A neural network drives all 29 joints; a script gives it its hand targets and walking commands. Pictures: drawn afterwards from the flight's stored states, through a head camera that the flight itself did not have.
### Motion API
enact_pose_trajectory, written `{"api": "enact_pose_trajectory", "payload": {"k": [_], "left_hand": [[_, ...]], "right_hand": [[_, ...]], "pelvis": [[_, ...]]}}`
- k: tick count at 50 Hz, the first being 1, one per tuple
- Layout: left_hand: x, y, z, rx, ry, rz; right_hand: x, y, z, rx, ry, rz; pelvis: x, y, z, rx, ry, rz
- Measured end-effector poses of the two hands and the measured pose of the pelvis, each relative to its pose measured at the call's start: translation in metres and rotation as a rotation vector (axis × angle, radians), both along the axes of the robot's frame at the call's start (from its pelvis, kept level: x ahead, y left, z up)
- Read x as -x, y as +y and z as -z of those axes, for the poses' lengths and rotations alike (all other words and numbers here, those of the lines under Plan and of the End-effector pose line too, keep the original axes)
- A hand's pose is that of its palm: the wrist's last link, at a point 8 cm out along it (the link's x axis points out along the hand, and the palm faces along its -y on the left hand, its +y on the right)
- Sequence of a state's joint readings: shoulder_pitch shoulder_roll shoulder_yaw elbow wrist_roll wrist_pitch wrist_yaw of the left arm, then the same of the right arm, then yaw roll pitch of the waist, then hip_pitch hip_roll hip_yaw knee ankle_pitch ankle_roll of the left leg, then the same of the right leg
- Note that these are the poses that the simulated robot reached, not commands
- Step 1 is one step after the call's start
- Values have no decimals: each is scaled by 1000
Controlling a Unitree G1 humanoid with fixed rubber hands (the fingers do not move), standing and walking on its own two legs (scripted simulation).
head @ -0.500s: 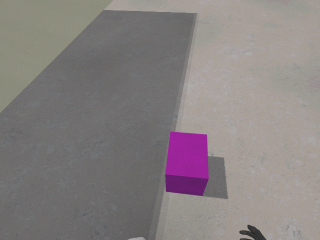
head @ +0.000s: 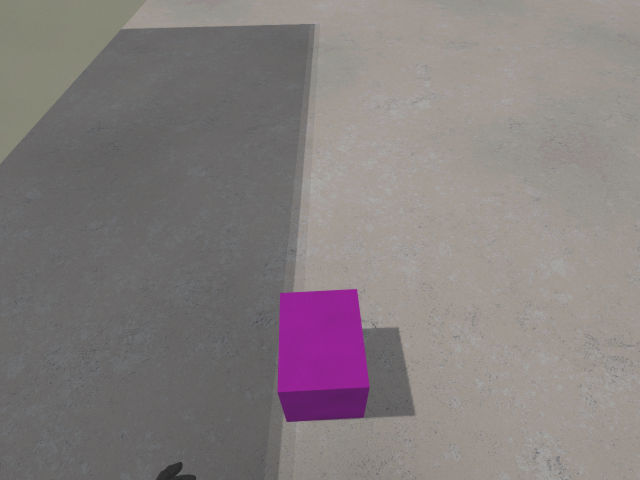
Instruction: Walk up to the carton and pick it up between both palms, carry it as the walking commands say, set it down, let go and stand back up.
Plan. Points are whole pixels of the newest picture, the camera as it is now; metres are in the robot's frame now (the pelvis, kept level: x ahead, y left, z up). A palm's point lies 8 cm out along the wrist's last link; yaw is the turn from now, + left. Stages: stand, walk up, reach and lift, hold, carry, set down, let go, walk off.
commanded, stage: walk up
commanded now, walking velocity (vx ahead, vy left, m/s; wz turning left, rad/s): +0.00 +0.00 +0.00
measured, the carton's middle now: (321, 355) +0.57 +0.00 -0.64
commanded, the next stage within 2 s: stand in 1.38 s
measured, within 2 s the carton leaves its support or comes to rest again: neither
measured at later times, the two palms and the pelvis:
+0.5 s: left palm out of the picture +0.01 +0.22 -0.14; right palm out of the picture +0.02 -0.23 -0.13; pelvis +0.02 +0.00 +0.01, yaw +0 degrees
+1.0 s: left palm out of the picture +0.07 +0.17 -0.13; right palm out of the picture +0.11 -0.26 -0.14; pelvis +0.09 -0.03 +0.01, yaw +1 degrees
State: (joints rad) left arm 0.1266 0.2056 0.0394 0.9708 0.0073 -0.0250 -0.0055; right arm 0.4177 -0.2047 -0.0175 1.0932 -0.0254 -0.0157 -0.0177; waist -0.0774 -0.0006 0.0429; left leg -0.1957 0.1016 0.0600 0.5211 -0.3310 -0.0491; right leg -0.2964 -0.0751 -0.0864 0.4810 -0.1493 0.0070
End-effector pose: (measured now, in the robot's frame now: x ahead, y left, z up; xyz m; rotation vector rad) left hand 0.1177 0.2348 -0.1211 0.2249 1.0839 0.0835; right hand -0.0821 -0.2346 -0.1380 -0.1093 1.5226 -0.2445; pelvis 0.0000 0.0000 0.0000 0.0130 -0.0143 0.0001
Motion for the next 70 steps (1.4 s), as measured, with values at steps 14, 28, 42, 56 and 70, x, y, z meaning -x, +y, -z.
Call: {"api": "enact_pose_trajectory", "payload": {"k": [14,28,42,56,70], "left_hand": [[49,-15,11,33,136,-130],[121,-15,15,38,327,-177],[71,-35,4,-39,274,-200],[25,-53,17,56,253,-184],[30,-32,13,24,310,-171]], "right_hand": [[-97,2,0,-12,-150,-73],[-98,6,-4,-22,-119,-72],[-129,-33,13,-43,-61,-80],[-197,-10,-3,-24,-187,-83],[-165,5,-1,-41,-87,-65]], "pelvis": [[-16,-8,-7,20,-23,-12],[-27,-4,-11,15,-24,-5],[-71,-38,-4,6,-10,-17],[-97,-28,-9,4,-19,-9],[-104,-16,-11,5,-17,-7]]}}
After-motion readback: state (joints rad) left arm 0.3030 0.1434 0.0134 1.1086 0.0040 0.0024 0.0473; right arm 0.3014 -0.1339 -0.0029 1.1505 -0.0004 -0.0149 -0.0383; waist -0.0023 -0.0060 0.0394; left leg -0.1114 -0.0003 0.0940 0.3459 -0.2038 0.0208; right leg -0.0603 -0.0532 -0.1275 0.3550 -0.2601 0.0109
